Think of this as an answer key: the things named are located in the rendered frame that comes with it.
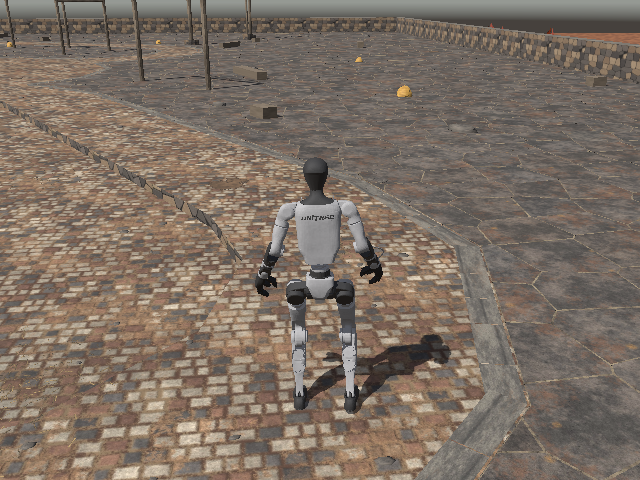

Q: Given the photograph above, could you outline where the left robot shin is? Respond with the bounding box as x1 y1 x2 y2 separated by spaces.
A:
291 330 306 397

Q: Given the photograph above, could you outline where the robot left forearm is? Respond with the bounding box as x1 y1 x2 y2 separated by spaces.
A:
258 242 279 279

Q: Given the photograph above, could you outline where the right robot upper arm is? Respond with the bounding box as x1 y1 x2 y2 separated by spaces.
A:
338 200 370 254

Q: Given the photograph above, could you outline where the humanoid robot head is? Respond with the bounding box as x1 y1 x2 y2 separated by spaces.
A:
300 157 334 205

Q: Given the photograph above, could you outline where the robot right hand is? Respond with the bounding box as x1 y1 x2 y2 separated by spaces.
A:
360 264 383 284

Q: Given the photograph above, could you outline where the robot right forearm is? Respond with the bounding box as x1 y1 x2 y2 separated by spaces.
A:
360 237 380 269

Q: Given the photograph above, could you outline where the robot left hand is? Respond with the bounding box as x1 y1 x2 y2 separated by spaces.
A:
255 274 277 297

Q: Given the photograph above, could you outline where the left robot upper arm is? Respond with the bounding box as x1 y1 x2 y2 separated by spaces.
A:
269 202 297 257

